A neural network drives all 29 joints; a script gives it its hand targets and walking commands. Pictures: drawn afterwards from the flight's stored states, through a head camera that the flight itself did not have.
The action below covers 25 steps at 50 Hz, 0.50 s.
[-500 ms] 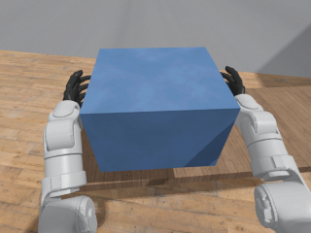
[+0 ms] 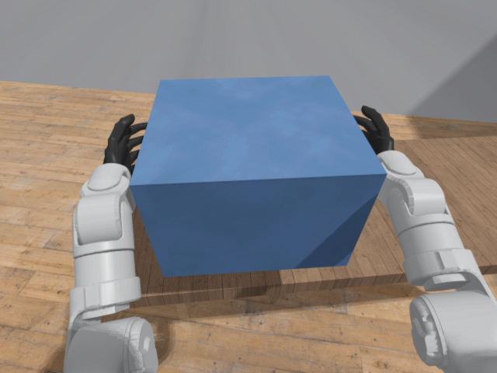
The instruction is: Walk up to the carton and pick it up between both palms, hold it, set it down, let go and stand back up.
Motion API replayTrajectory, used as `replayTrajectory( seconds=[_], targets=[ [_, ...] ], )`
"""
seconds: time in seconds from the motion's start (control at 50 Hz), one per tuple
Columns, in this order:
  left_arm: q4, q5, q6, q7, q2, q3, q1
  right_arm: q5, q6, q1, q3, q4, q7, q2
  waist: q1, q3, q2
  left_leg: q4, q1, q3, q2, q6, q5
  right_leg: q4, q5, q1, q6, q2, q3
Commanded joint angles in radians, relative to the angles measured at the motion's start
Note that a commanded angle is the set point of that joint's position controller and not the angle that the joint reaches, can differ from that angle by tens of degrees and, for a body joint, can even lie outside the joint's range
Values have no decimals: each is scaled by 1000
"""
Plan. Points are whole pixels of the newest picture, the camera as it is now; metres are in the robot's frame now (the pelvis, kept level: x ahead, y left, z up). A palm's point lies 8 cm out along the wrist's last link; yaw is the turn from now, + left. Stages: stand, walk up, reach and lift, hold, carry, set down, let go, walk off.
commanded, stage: hold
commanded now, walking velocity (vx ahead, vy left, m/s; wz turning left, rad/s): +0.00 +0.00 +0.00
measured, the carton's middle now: (251, 170) +0.39 +0.00 +0.16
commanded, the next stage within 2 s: none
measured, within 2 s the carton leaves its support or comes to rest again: neither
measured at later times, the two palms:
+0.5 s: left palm (114, 165) +0.36 +0.21 +0.20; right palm (371, 156) +0.36 -0.19 +0.21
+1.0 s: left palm (113, 165) +0.35 +0.20 +0.21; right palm (373, 154) +0.36 -0.19 +0.21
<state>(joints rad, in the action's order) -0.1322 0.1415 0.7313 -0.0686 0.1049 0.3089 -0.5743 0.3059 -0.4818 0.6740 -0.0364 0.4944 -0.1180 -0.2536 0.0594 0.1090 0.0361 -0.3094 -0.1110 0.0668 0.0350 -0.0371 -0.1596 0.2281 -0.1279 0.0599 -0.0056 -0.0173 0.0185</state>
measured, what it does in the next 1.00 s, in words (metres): stands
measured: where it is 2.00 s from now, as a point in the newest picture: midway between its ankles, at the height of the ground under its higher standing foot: outside the picture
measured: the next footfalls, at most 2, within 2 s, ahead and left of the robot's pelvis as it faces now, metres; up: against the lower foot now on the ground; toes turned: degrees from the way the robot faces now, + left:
none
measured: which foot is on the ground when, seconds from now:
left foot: down 0.00-1.00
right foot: down 0.00-1.00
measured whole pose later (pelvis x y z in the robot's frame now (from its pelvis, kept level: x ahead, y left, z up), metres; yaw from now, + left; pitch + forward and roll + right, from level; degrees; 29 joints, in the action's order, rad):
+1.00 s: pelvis +0.00 +0.00 +0.00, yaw +0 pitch -3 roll -1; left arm -0.16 0.14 0.73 -0.09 0.11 0.33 -0.59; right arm 0.28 -0.49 0.68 -0.04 0.50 -0.12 -0.24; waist 0.05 0.11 0.03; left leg -0.30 -0.10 0.07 0.03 -0.04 -0.15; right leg 0.23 -0.13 0.06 -0.01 -0.01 0.02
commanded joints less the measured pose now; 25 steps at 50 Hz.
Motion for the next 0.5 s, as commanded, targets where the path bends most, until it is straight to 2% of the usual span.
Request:
replayTrajectory(
  seconds=[0.0,0.14,0.28,0.48],
  targets=[
    [143,-148,-61,-135,-489,-464,-678,131,51,825,359,-403,123,617,-1,327,-29,3,112,-60,-90,13,233,-1,233,-102,-25,-36,-12],
    [113,-142,-61,-143,-493,-455,-682,120,52,837,349,-387,121,622,-2,314,-33,15,105,-61,-89,15,212,-7,200,-96,-24,-38,-16],
    [129,-156,-61,-134,-533,-492,-701,116,63,842,325,-367,138,600,19,330,-67,9,125,-51,-77,-6,259,-4,171,-77,-5,-54,-30],
    [167,-167,-57,-111,-548,-510,-658,139,69,827,337,-403,155,572,7,362,-80,-10,148,-41,-64,-20,331,0,204,-76,4,-68,-33]
  ],
)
